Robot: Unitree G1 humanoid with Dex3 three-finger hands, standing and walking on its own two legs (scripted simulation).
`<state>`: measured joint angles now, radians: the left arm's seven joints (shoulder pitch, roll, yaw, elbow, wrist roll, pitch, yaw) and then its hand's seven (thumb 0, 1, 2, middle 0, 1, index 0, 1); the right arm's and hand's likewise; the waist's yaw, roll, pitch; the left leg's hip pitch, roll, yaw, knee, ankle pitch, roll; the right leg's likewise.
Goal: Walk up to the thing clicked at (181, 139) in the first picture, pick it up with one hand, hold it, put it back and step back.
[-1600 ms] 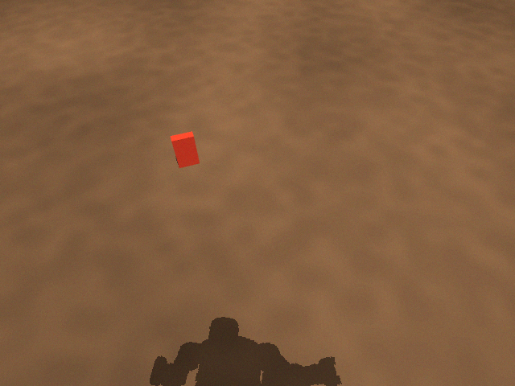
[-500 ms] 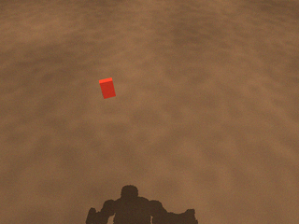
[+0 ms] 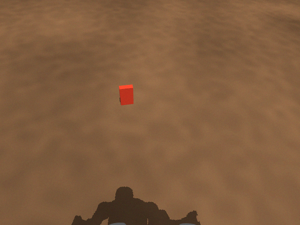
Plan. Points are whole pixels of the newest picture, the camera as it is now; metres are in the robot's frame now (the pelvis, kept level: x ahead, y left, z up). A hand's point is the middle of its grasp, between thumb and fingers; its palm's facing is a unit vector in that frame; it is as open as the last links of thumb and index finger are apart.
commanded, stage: walk up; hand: left
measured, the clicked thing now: (126, 95) +1.22 +0.19 -0.66
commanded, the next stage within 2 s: none
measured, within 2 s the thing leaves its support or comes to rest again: neither
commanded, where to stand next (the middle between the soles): +0.91 -0.03 m, yaw +3 degrees
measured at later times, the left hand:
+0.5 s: hand (88, 153) +0.35 +0.22 -0.11, palm faces +0.03 -0.93 -0.37, open 7.4 cm
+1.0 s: hand (89, 129) +0.48 +0.26 -0.15, palm faces +0.00 -0.95 -0.31, open 7.4 cm
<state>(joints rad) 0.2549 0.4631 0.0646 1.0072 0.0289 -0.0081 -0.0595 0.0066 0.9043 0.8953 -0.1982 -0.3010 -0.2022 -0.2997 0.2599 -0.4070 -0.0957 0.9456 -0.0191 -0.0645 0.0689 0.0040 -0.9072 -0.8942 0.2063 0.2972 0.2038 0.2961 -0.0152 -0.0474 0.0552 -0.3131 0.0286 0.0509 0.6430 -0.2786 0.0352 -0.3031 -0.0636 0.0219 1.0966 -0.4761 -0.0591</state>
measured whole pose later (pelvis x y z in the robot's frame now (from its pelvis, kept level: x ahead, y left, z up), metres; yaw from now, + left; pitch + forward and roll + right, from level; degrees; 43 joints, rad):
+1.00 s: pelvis +0.46 -0.01 +0.01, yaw +3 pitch -3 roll +0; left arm 0.33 0.44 0.04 0.88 0.00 -0.03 -0.05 0.00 0.90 0.89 -0.20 -0.30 -0.20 -0.30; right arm 0.26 -0.37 -0.04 0.82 0.00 -0.10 0.04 0.00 -0.90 -0.89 0.21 0.30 0.21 0.30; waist 0.01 -0.07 0.09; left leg -0.26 0.03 0.11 0.54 -0.22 0.03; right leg -0.43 -0.03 0.05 1.09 -0.38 -0.04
